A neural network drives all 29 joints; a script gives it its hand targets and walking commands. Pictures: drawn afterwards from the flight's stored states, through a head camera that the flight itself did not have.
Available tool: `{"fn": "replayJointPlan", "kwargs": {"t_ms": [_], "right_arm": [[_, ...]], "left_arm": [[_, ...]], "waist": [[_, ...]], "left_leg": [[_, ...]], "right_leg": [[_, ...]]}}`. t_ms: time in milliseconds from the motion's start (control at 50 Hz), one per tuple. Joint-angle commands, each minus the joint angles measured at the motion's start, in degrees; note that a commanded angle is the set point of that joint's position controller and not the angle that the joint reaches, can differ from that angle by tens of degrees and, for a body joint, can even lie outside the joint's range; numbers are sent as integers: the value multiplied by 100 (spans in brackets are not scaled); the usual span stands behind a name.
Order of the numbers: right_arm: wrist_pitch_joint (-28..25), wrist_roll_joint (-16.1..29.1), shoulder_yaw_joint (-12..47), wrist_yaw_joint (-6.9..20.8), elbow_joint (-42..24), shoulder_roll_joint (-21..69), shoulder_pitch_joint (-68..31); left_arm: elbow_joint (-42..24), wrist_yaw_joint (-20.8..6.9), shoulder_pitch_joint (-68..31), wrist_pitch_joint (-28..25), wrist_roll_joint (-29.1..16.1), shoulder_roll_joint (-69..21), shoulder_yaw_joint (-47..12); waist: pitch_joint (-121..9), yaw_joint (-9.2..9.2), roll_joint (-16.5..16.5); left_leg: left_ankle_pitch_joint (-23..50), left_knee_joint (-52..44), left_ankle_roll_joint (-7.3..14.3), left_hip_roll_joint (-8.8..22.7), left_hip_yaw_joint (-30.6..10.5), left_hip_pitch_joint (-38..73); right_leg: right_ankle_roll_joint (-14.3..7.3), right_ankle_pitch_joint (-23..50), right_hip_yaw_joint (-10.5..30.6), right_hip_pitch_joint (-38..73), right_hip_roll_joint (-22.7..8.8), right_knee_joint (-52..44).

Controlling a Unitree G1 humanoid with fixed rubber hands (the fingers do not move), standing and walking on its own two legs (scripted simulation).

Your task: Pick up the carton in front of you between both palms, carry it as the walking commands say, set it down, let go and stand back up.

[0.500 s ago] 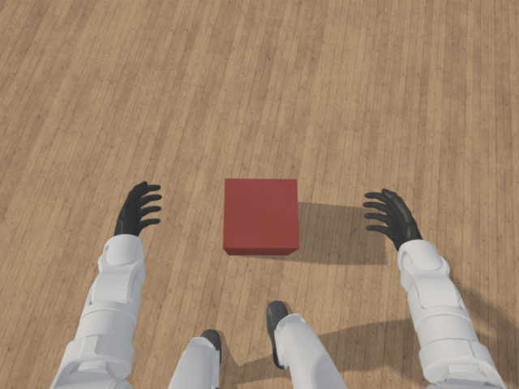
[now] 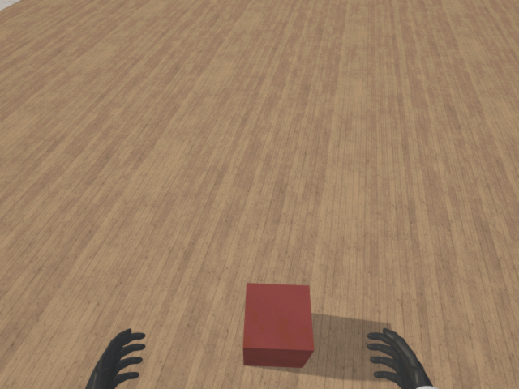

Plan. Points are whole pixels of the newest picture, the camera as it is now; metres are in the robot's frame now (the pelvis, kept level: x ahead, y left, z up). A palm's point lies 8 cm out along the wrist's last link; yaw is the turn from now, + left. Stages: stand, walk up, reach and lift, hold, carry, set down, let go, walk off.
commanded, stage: let go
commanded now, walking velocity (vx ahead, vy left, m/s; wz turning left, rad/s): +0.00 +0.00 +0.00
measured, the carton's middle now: (275, 326) +0.42 -0.09 -0.65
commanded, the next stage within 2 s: stand in 0.42 s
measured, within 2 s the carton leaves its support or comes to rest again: neither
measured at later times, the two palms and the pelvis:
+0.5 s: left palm out of the picture +0.16 +0.24 -0.08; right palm (430, 376) +0.17 -0.26 -0.07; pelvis +0.01 -0.01 -0.01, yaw +0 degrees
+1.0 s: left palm out of the picture +0.13 +0.27 -0.09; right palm out of the picture +0.15 -0.31 -0.10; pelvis +0.02 -0.02 +0.00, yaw +2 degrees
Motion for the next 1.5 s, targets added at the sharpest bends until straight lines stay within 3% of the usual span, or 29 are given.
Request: {"fn": "replayJointPlan", "kwargs": {"t_ms": [0,160,260,280,320,400,420,460,500,640,900,1480], "right_arm": [[85,-61,-216,2,-541,-621,-242],[397,-212,-281,-17,-547,-629,-230],[427,-190,-257,-31,-582,-584,-221],[718,-276,-269,-169,-791,-769,-429],[802,-258,-226,-254,-791,-724,-284],[871,-172,-121,-322,-799,-640,-272],[485,-210,-314,-520,-59,-1205,-515],[183,-277,-285,-543,121,-1132,-313],[17,-291,-258,-505,290,-1114,-347],[-188,-318,-259,-487,732,-1344,-327],[-289,-284,-159,-587,1373,-1577,-204],[-386,-226,16,-586,2248,-1820,-396]], "left_arm": [[-634,-57,-178,61,-55,406,18],[-761,-139,-187,349,-113,457,-11],[-745,-141,-87,410,-44,518,56],[-351,-22,188,260,-122,511,87],[-480,58,124,210,-85,508,64],[-537,73,-46,202,-113,555,18],[301,244,-1,111,124,1277,223],[466,317,-22,4,174,1316,212],[596,307,-171,-74,185,1241,180],[1065,266,-274,-201,138,1369,172],[1710,341,-335,-279,105,1641,161],[2518,276,-588,-291,17,1826,66]], "waist": [[-218,56,318],[150,5,88],[-5,58,83],[-373,70,-3],[-351,84,133],[-343,52,161],[-197,208,348],[-278,91,149],[-219,99,45],[-576,122,-84],[-562,126,-47],[-256,153,-35]], "left_leg": [[829,-958,-139,201,-10,-1061],[1009,-966,-120,201,3,-878],[1569,-781,-175,94,79,-531],[2207,-504,-191,62,23,-129],[2466,-375,-260,27,68,-68],[2237,-355,-205,-15,107,-205],[1132,-151,-330,227,31,-514],[362,-215,-231,268,-136,-337],[119,-221,-176,296,-232,-360],[1112,-115,-164,403,-345,-149],[1713,-166,-119,497,-442,22],[1175,-751,-23,607,-579,59]], "right_leg": [[30,931,-242,1952,274,111],[38,1062,-242,2303,310,137],[16,1367,-169,2321,256,66],[31,1200,-193,2089,409,266],[14,1226,-196,1855,384,246],[11,1431,-130,1709,339,291],[46,1145,46,919,-322,257],[-70,343,211,540,-364,128],[-106,-168,278,366,-367,17],[-168,903,311,668,-436,192],[-229,1497,389,960,-553,153],[-246,854,485,1083,-655,-324]]}}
